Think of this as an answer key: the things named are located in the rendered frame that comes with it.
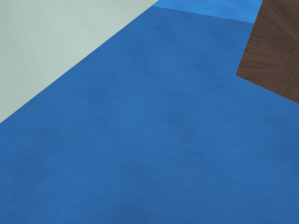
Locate pedestal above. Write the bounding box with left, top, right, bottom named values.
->
left=235, top=0, right=299, bottom=104

